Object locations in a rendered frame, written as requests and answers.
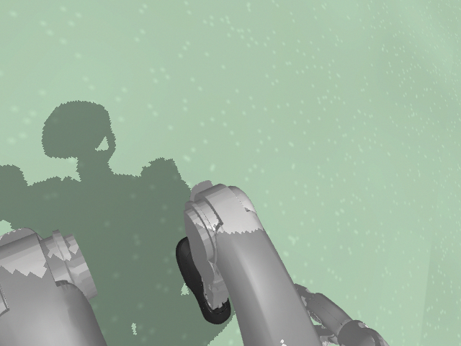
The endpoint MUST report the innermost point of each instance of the right robot arm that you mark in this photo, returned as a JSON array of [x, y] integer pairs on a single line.
[[357, 333]]

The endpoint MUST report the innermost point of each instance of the right robot hand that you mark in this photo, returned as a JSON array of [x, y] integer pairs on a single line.
[[325, 312]]

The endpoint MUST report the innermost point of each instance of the right robot foot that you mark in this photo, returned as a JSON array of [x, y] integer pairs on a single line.
[[193, 280]]

